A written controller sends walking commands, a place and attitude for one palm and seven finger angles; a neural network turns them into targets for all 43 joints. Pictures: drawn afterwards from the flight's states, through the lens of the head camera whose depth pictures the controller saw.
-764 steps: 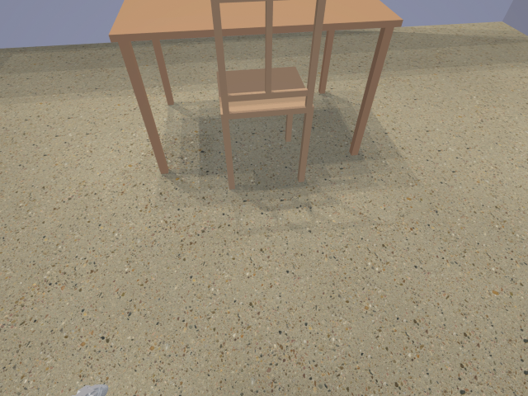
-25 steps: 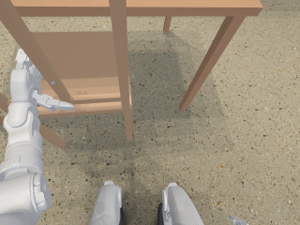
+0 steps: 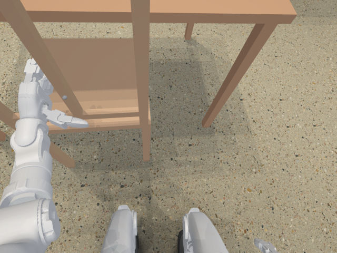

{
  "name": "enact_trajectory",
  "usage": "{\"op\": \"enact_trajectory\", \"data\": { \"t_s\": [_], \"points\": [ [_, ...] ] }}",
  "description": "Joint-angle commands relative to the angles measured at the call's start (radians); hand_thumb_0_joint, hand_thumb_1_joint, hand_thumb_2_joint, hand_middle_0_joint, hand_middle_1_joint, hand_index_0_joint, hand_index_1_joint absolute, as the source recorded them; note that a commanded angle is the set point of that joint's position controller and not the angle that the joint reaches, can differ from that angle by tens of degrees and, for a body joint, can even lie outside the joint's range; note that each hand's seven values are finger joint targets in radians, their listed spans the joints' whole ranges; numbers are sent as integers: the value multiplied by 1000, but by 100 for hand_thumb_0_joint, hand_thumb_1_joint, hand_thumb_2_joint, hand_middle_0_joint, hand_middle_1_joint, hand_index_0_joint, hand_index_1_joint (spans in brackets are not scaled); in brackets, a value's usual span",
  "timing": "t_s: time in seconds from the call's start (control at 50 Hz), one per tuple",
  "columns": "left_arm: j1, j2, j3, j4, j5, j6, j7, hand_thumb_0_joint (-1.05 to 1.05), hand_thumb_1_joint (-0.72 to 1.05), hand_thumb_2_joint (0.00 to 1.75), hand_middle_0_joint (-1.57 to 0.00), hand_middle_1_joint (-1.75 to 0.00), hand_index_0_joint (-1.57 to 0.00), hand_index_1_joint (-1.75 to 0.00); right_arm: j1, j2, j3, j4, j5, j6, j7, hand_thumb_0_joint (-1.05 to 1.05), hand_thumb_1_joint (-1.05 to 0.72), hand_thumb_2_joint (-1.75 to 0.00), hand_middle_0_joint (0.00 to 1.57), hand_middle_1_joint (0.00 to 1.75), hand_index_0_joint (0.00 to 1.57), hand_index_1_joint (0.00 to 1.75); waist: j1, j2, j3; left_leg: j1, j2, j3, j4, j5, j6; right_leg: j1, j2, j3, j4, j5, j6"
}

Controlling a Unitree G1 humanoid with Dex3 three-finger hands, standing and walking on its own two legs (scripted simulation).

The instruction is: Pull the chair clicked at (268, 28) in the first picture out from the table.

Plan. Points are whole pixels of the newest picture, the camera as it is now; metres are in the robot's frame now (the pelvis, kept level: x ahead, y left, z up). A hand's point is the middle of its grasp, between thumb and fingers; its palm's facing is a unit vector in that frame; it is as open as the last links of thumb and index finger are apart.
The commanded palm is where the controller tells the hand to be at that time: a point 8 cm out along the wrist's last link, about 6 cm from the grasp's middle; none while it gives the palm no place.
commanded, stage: hook a spindle and tug to test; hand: left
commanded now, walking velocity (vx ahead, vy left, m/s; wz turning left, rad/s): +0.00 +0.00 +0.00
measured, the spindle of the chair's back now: (53, 73) +0.48 +0.24 +0.08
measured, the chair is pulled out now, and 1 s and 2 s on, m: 0.00 0.00 0.03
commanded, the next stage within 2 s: step backward, pulling the chair out in 1.38 s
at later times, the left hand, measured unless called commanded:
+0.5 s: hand (71, 95) +0.46 +0.22 +0.03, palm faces +0.11 -0.99 -0.04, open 10.5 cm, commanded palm +0.43 +0.25 +0.03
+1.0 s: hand (71, 96) +0.46 +0.22 +0.03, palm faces +0.10 -0.99 -0.02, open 5.4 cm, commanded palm +0.42 +0.26 +0.03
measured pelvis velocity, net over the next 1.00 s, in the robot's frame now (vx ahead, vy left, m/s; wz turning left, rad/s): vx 0.01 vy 0.00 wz -0.01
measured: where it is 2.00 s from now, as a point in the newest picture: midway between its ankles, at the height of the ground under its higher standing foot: outside the picture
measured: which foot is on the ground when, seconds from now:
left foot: down 0.00-1.00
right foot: down 0.00-1.00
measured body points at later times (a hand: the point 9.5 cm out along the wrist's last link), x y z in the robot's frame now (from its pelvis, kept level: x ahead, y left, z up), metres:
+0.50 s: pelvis +0.00 -0.01 +0.00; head +0.15 +0.02 +0.43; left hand +0.45 +0.27 +0.03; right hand +0.07 -0.27 -0.12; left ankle +0.04 +0.11 -0.61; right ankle +0.01 -0.14 -0.61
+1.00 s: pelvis +0.01 +0.00 +0.00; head +0.16 +0.02 +0.43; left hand +0.45 +0.27 +0.03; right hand +0.08 -0.27 -0.11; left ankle +0.04 +0.11 -0.61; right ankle +0.01 -0.14 -0.61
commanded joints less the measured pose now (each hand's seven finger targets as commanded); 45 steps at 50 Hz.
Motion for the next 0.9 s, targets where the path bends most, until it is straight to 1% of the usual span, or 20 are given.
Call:
{"op": "enact_trajectory", "data": {
  "t_s": [0.0,0.02,0.08,0.1,0.16,0.2,0.22,0.28,0.34,0.36,0.42,0.5,0.58,0.66,0.7,0.72,0.74,0.78,0.84,0.88],
  "points": [
    [-345,185,-2,-183,-13,-63,2,0,-50,30,-18,-46,-18,-46,134,-185,-63,-57,5,-15,-11,0,-90,-90,20,30,20,30,-22,118,-464,509,-24,-45,-148,351,6,80,36,-8,-154,259,-42],
    [-350,220,23,-182,-8,-63,7,0,-50,30,-20,-52,-20,-52,134,-190,-63,-56,5,-12,-14,0,-90,-90,20,30,20,30,-15,110,-464,496,-23,-43,-149,344,6,90,34,-5,-154,258,-41],
    [-351,227,28,-208,-3,-66,20,0,-50,30,-25,-68,-25,-68,131,-186,-63,-62,3,-9,-13,0,-90,-90,20,30,20,30,-4,132,-495,511,-25,-41,-150,357,4,105,34,-4,-152,268,-43],
    [-369,208,7,-210,1,-70,25,0,-50,30,-27,-74,-27,-74,132,-186,-62,-62,2,-8,-12,0,-90,-90,20,30,20,30,-16,144,-492,525,-24,-45,-149,360,4,82,34,-5,-149,263,-44],
    [-377,204,6,-226,5,-78,37,0,-50,30,-32,-90,-32,-90,132,-182,-64,-59,-1,-6,-12,0,-90,-90,20,30,20,30,-13,142,-510,532,-24,-43,-145,378,3,96,33,-3,-150,278,-43],
    [-360,209,13,-223,2,-78,39,0,-39,35,-36,-101,-36,-101,133,-183,-64,-60,-1,-6,-12,0,-90,-90,20,30,20,30,-16,120,-515,522,-24,-40,-144,382,6,118,34,-2,-150,295,-41],
    [-332,215,25,-208,2,-75,41,0,-33,37,-38,-107,-38,-107,131,-181,-62,-64,0,-5,-11,0,-90,-90,20,30,20,30,-2,123,-510,504,-28,-33,-146,376,5,134,34,1,-152,297,-41],
    [-333,215,23,-162,5,-63,38,0,-16,44,-43,-123,-43,-123,132,-179,-59,-60,4,0,-10,0,-90,-90,20,30,20,30,-14,79,-454,434,-30,-22,-143,327,11,149,34,8,-160,287,-36],
    [-331,244,51,-214,0,-78,37,0,0,52,-48,-140,-48,-140,131,-179,-61,-72,1,-2,-12,0,-90,-90,20,30,20,30,4,109,-517,464,-32,-19,-141,367,11,179,33,15,-152,324,-38],
    [-317,223,35,-212,-1,-77,33,0,6,54,-50,-145,-50,-145,130,-174,-60,-73,3,-2,-10,0,-90,-90,20,30,20,30,-1,105,-513,463,-32,-16,-141,376,11,183,34,14,-152,335,-37],
    [-355,209,18,-201,-3,-76,27,0,23,61,-50,-145,-50,-145,137,-176,-62,-58,4,-3,-10,0,-90,-90,20,30,20,30,-20,103,-488,460,-29,-20,-133,364,13,153,35,14,-154,324,-35],
    [-325,202,15,-200,-9,-71,15,0,45,71,-50,-145,-50,-145,138,-174,-63,-62,5,-5,-10,0,-90,-90,20,30,20,30,-14,109,-497,455,-32,-14,-134,376,15,172,35,17,-152,343,-36],
    [-325,246,47,-216,-12,-70,9,0,68,80,-50,-145,-50,-145,135,-177,-64,-60,5,-7,-13,0,-90,-90,20,30,20,30,-4,106,-508,441,-31,-10,-132,365,16,197,33,24,-156,347,-34],
    [-339,246,46,-178,-14,-63,1,0,90,90,-50,-145,-50,-145,136,-177,-61,-57,7,-8,-14,0,-90,-90,20,30,20,30,-15,86,-465,407,-31,-10,-131,331,18,182,35,23,-158,319,-32],
    [-366,249,47,-222,-19,-72,-3,0,90,90,-50,-145,-50,-145,135,-178,-63,-58,5,-14,-15,0,-90,-90,20,30,20,30,-12,116,-506,442,-30,-13,-125,357,19,176,34,25,-150,332,-35],
    [-325,261,61,-230,-17,-74,-4,0,90,90,-50,-145,-50,-145,137,-178,-65,-64,6,-13,-16,0,-90,-90,20,30,20,30,5,132,-531,473,-29,-17,-132,385,13,182,34,20,-146,343,-38],
    [-297,230,42,-244,-23,-72,-6,0,90,90,-50,-145,-50,-145,132,-174,-65,-69,6,-14,-13,0,-90,-90,20,30,20,30,4,135,-538,492,-30,-16,-136,407,13,185,34,17,-150,359,-37],
    [-254,229,48,-232,-30,-59,-6,0,90,90,-50,-145,-50,-145,128,-176,-65,-70,9,-13,-12,0,-90,-90,20,30,20,30,4,94,-514,461,-30,-13,-136,393,14,200,35,19,-157,360,-34],
    [-225,243,56,-269,-21,-57,3,0,90,90,-50,-145,-50,-145,124,-173,-63,-80,7,-14,-7,0,-90,-90,20,30,20,30,20,139,-516,474,-29,-11,-147,407,10,200,34,17,-149,367,-37],
    [-191,232,54,-285,-24,-52,7,0,90,90,-50,-145,-50,-145,123,-173,-65,-86,8,-14,-6,0,-90,-90,20,30,20,30,21,115,-516,481,-26,-12,-151,418,9,209,37,13,-151,376,-37]
  ]
}}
